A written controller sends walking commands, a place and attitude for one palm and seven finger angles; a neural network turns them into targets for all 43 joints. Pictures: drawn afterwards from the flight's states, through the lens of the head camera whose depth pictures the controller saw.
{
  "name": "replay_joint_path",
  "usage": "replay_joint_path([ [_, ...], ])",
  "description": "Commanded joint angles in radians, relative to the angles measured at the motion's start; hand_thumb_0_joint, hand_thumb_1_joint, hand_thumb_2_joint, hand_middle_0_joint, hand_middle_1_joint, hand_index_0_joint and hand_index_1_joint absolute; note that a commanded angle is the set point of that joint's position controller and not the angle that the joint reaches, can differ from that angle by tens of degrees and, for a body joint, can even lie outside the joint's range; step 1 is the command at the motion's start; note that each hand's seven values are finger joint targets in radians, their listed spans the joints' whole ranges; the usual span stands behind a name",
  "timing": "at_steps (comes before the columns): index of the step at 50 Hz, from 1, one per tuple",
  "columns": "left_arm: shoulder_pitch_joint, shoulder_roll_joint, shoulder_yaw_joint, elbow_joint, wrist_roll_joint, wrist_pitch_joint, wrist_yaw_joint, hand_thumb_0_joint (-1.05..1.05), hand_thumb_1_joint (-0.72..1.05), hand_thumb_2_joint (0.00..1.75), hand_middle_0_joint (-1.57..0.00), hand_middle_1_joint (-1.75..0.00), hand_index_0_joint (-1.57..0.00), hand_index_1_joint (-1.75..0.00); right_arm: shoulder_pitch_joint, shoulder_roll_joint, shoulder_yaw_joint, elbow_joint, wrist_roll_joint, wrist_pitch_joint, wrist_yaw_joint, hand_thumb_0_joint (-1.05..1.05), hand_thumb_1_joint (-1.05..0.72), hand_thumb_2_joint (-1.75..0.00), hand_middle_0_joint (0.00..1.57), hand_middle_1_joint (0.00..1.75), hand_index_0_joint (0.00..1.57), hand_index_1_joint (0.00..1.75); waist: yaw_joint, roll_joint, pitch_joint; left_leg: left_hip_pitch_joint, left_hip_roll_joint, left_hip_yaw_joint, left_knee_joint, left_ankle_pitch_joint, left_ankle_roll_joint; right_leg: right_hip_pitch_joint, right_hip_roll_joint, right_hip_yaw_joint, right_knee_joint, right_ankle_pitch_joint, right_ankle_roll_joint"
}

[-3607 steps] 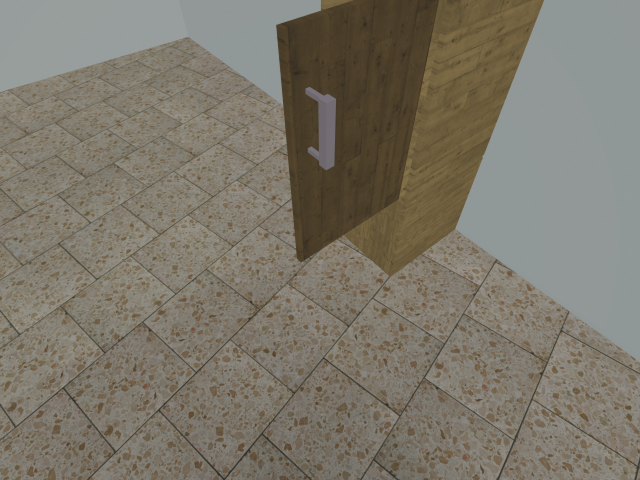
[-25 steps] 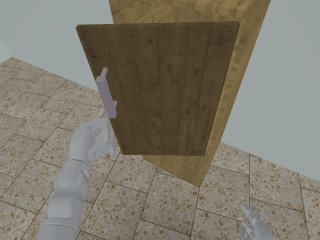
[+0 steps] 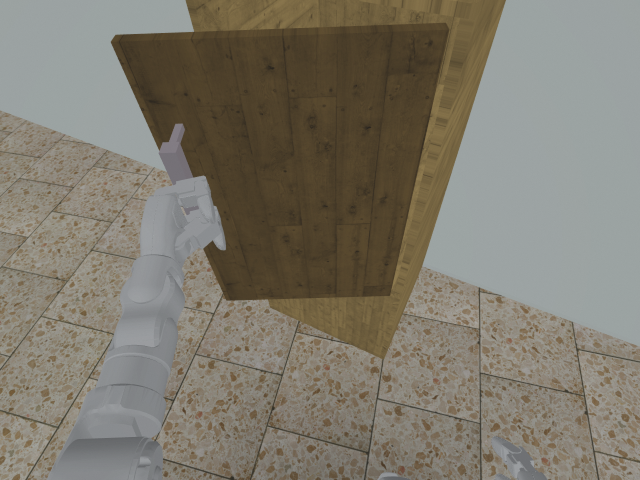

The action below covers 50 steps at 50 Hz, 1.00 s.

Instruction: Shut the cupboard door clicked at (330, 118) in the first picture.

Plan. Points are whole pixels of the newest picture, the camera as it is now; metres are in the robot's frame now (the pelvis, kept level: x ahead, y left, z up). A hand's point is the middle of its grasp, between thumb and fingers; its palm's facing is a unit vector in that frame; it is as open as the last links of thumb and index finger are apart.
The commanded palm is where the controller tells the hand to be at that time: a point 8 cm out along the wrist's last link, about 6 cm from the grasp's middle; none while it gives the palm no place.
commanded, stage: bring the fist close to the handle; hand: left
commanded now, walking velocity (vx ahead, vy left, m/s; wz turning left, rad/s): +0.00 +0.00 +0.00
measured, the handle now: (189, 178) +0.50 +0.20 +0.09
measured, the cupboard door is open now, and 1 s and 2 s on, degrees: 28 19 6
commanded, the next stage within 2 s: push the door shut along its arc in 0.22 s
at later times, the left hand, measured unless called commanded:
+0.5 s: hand (207, 223) +0.41 +0.15 +0.10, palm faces -0.01 -1.00 -0.01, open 3.1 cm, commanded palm +0.39 +0.21 +0.10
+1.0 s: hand (227, 185) +0.48 +0.14 +0.10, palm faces -0.14 -0.99 -0.02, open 3.1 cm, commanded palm +0.47 +0.19 +0.10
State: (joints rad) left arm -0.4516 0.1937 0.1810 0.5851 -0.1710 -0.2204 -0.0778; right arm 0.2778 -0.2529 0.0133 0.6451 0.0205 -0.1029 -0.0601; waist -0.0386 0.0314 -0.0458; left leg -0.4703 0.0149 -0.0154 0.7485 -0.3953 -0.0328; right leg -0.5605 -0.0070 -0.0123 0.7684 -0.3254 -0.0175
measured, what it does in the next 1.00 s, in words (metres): stands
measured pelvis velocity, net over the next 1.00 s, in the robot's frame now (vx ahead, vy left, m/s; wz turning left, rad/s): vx -0.01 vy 0.02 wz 0.00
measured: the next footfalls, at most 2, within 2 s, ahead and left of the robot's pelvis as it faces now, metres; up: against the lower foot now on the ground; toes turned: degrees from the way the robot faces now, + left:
none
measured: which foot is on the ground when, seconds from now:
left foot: down 0.00-1.00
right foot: down 0.00-1.00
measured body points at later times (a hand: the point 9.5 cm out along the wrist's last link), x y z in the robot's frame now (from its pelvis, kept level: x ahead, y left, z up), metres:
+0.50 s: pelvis -0.01 +0.01 +0.00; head +0.04 +0.00 +0.45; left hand +0.40 +0.21 +0.10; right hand +0.12 -0.24 -0.11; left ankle -0.01 +0.14 -0.71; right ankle +0.04 -0.11 -0.71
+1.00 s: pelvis -0.01 +0.02 -0.01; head +0.08 +0.02 +0.43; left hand +0.48 +0.19 +0.10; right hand +0.03 -0.25 -0.13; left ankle -0.01 +0.14 -0.71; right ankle +0.04 -0.11 -0.71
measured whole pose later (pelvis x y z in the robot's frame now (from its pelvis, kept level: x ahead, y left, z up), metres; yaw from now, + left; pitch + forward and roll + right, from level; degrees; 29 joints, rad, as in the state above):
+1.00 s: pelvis -0.01 +0.02 -0.01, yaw +0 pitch +13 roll +0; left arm -0.90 0.35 0.23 1.11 -0.14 -0.31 -0.24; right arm 0.36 -0.27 0.02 0.68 0.01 -0.08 -0.05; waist -0.13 0.02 -0.05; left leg -0.67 0.00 -0.02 0.86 -0.42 -0.01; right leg -0.73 -0.02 -0.01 0.83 -0.33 0.01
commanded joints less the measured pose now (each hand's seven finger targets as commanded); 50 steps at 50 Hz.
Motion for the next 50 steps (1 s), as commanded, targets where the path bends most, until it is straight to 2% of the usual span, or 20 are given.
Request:
replay_joint_path([
  [1, -0.272, 0.185, 0.062, -0.161, 0.005, -0.079, 0.006, 0.0, 0.9, 0.9, -1.3, -1.5, -1.3, -1.5, -0.009, -0.109, -0.048, -0.142, 0.007, -0.034, 0.009, 0.0, -0.9, -0.9, 0.2, 0.3, 0.2, 0.3, 0.036, -0.047, -0.322, -0.006, -0.038, 0.053, -0.101, 0.222, 0.04, 0.292, -0.006, 0.015, -0.109, 0.283, 0.008],
  [5, -0.29, 0.212, 0.091, -0.211, -0.019, -0.087, -0.005, 0.0, 0.9, 0.9, -1.3, -1.5, -1.3, -1.5, -0.011, -0.115, -0.051, -0.156, 0.009, -0.024, 0.006, 0.0, -0.9, -0.9, 0.2, 0.3, 0.2, 0.3, 0.031, -0.116, -0.336, -0.009, -0.038, 0.057, -0.109, 0.222, 0.046, 0.329, -0.004, 0.024, -0.126, 0.291, 0.016],
  [9, -0.377, 0.198, 0.06, -0.22, -0.017, -0.111, -0.007, 0.0, 0.9, 0.9, -1.3, -1.5, -1.3, -1.5, -0.015, -0.113, -0.048, -0.142, 0.012, -0.026, -0.004, 0.0, -0.9, -0.9, 0.2, 0.3, 0.2, 0.3, 0.001, -0.092, -0.283, -0.001, -0.035, 0.049, -0.112, 0.171, 0.049, 0.269, 0.002, 0.024, -0.142, 0.216, 0.016],
  [10, -0.431, 0.18, 0.03, -0.228, -0.009, -0.12, -0.008, 0.0, 0.9, 0.9, -1.3, -1.5, -1.3, -1.5, -0.015, -0.111, -0.047, -0.133, 0.012, -0.028, -0.004, 0.0, -0.9, -0.9, 0.2, 0.3, 0.2, 0.3, -0.012, -0.049, -0.276, 0.013, -0.034, 0.046, -0.111, 0.157, 0.047, 0.241, 0.002, 0.02, -0.138, 0.198, 0.014],
  [11, -0.433, 0.154, 0.009, -0.216, -0.005, -0.124, -0.009, 0.0, 0.9, 0.9, -1.3, -1.5, -1.3, -1.5, -0.012, -0.108, -0.048, -0.129, 0.011, -0.031, -0.003, 0.0, -0.9, -0.9, 0.2, 0.3, 0.2, 0.3, -0.013, -0.04, -0.271, 0.022, -0.034, 0.042, -0.111, 0.148, 0.047, 0.225, 0.006, 0.014, -0.137, 0.186, 0.011],
  [13, -0.416, 0.175, 0.025, -0.2, -0.004, -0.127, -0.009, 0.0, 0.9, 0.9, -1.3, -1.5, -1.3, -1.5, -0.008, -0.116, -0.051, -0.127, 0.01, -0.033, -0.006, 0.0, -0.9, -0.9, 0.2, 0.3, 0.2, 0.3, -0.007, -0.021, -0.294, 0.033, -0.033, 0.037, -0.108, 0.146, 0.047, 0.219, 0.009, 0.008, -0.131, 0.169, 0.007],
  [15, -0.419, 0.146, 0.006, -0.168, -0.009, -0.12, -0.015, 0.0, 0.9, 0.9, -1.3, -1.5, -1.3, -1.5, -0.008, -0.112, -0.05, -0.121, 0.012, -0.035, -0.003, 0.0, -0.9, -0.9, 0.2, 0.3, 0.2, 0.3, -0.009, -0.028, -0.303, 0.033, -0.034, 0.034, -0.11, 0.145, 0.043, 0.217, 0.007, 0.002, -0.127, 0.173, 0.006],
  [18, -0.396, 0.207, 0.056, -0.092, -0.012, -0.099, -0.023, 0.0, 0.9, 0.9, -1.3, -1.5, -1.3, -1.5, 0.002, -0.125, -0.048, -0.118, 0.013, -0.028, -0.006, 0.0, -0.9, -0.9, 0.2, 0.3, 0.2, 0.3, 0.001, -0.068, -0.296, 0.004, -0.034, 0.029, -0.113, 0.143, 0.043, 0.232, 0.007, 0.003, -0.128, 0.169, 0.006],
  [21, -0.541, 0.207, 0.03, -0.054, 0.0, -0.096, -0.035, 0.0, 0.9, 0.9, -1.3, -1.5, -1.3, -1.5, -0.004, -0.122, -0.041, -0.114, 0.015, -0.02, -0.01, 0.0, -0.9, -0.9, 0.2, 0.3, 0.2, 0.3, -0.026, -0.071, -0.265, -0.015, -0.034, 0.024, -0.112, 0.109, 0.043, 0.195, 0.004, 0.006, -0.127, 0.136, 0.009],
  [23, -0.599, 0.255, 0.064, -0.045, 0.003, -0.111, -0.036, 0.0, 0.9, 0.9, -1.3, -1.5, -1.3, -1.5, 0.002, -0.125, -0.042, -0.113, 0.013, -0.018, -0.014, 0.0, -0.9, -0.9, 0.2, 0.3, 0.2, 0.3, -0.022, -0.037, -0.286, -0.001, -0.035, 0.019, -0.104, 0.127, 0.045, 0.19, 0.009, 0.006, -0.116, 0.148, 0.004],
  [25, -0.674, 0.24, 0.04, -0.028, 0.006, -0.131, -0.046, 0.0, 0.9, 0.9, -1.3, -1.5, -1.3, -1.5, 0.006, -0.121, -0.039, -0.106, 0.013, -0.019, -0.013, 0.0, -0.9, -0.9, 0.2, 0.3, 0.2, 0.3, -0.036, -0.001, -0.32, 0.016, -0.034, 0.015, -0.092, 0.146, 0.04, 0.177, 0.009, 0.002, -0.097, 0.175, 0.001],
  [29, -0.681, 0.246, 0.045, 0.064, 0.0, -0.149, -0.079, 0.0, 0.9, 0.9, -1.3, -1.5, -1.3, -1.5, 0.042, -0.131, -0.043, -0.094, 0.01, -0.02, -0.009, 0.0, -0.9, -0.9, 0.2, 0.3, 0.2, 0.3, -0.038, -0.013, -0.389, 0.026, -0.031, 0.006, -0.07, 0.221, 0.034, 0.178, 0.014, -0.009, -0.058, 0.253, -0.004],
  [30, -0.685, 0.209, 0.017, 0.111, 0.001, -0.142, -0.09, 0.0, 0.9, 0.9, -1.3, -1.5, -1.3, -1.5, 0.048, -0.128, -0.042, -0.093, 0.01, -0.019, -0.006, 0.0, -0.9, -0.9, 0.2, 0.3, 0.2, 0.3, -0.045, -0.018, -0.369, 0.015, -0.031, 0.007, -0.067, 0.217, 0.033, 0.159, 0.016, -0.013, -0.057, 0.252, -0.003],
  [32, -0.716, 0.235, 0.033, 0.172, 0.002, -0.13, -0.104, 0.0, 0.9, 0.9, -1.3, -1.5, -1.3, -1.5, 0.071, -0.14, -0.046, -0.083, 0.01, -0.014, -0.003, 0.0, -0.9, -0.9, 0.2, 0.3, 0.2, 0.3, -0.061, -0.057, -0.344, -0.018, -0.03, 0.006, -0.059, 0.207, 0.035, 0.141, 0.016, -0.011, -0.058, 0.251, 0.001],
  [37, -0.844, 0.207, -0.006, 0.199, 0.007, -0.146, -0.133, 0.0, 0.9, 0.9, -1.3, -1.5, -1.3, -1.5, 0.106, -0.146, -0.055, -0.069, 0.008, -0.014, 0.0, 0.0, -0.9, -0.9, 0.2, 0.3, 0.2, 0.3, -0.089, -0.013, -0.382, 0.028, -0.027, -0.011, -0.039, 0.238, 0.032, 0.077, 0.021, -0.021, -0.041, 0.251, -0.004],
  [42, -0.917, 0.264, 0.035, 0.267, 0.0, -0.149, -0.153, 0.0, 0.9, 0.9, -1.3, -1.5, -1.3, -1.5, 0.144, -0.158, -0.054, -0.048, 0.002, -0.009, 0.001, 0.0, -0.9, -0.9, 0.2, 0.3, 0.2, 0.3, -0.104, -0.052, -0.405, -0.02, -0.029, -0.012, -0.022, 0.229, 0.036, 0.086, 0.022, -0.015, -0.032, 0.259, 0.001],
  [43, -0.922, 0.306, 0.066, 0.271, 0.005, -0.155, -0.153, 0.0, 0.9, 0.9, -1.3, -1.5, -1.3, -1.5, 0.151, -0.162, -0.055, -0.05, 0.0, -0.01, -0.002, 0.0, -0.9, -0.9, 0.2, 0.3, 0.2, 0.3, -0.096, -0.03, -0.423, -0.024, -0.033, -0.013, -0.018, 0.238, 0.037, 0.095, 0.022, -0.013, -0.025, 0.266, -0.002],
  [46, -0.969, 0.307, 0.049, 0.292, 0.021, -0.163, -0.162, 0.0, 0.9, 0.9, -1.3, -1.5, -1.3, -1.5, 0.158, -0.158, -0.052, -0.044, -0.001, -0.008, 0.001, 0.0, -0.9, -0.9, 0.2, 0.3, 0.2, 0.3, -0.114, 0.001, -0.423, -0.035, -0.031, -0.008, -0.008, 0.226, 0.038, 0.071, 0.022, -0.006, -0.022, 0.26, 0.002],
  [49, -1.006, 0.366, 0.078, 0.323, 0.032, -0.169, -0.172, 0.0, 0.9, 0.9, -1.3, -1.5, -1.3, -1.5, 0.177, -0.168, -0.052, -0.039, -0.003, -0.005, 0.002, 0.0, -0.9, -0.9, 0.2, 0.3, 0.2, 0.3, -0.123, 0.018, -0.433, -0.051, -0.029, -0.017, 0.0, 0.213, 0.038, 0.055, 0.024, -0.005, -0.015, 0.24, 0.0],
  [50, -1.016, 0.343, 0.056, 0.345, 0.033, -0.165, -0.181, 0.0, 0.9, 0.9, -1.3, -1.5, -1.3, -1.5, 0.177, -0.167, -0.05, -0.039, -0.003, -0.005, 0.004, 0.0, -0.9, -0.9, 0.2, 0.3, 0.2, 0.3, -0.132, 0.012, -0.429, -0.06, -0.03, -0.016, 0.003, 0.202, 0.039, 0.049, 0.025, -0.004, -0.015, 0.233, 0.001],
])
